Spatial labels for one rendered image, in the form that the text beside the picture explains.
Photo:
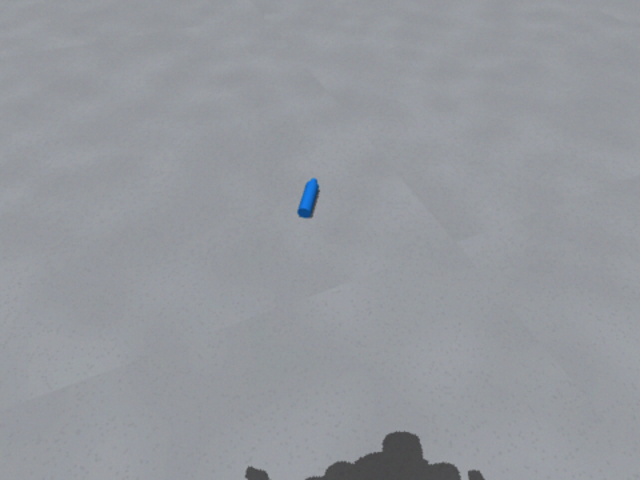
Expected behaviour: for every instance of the bottle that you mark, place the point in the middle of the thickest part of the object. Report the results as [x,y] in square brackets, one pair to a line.
[308,198]

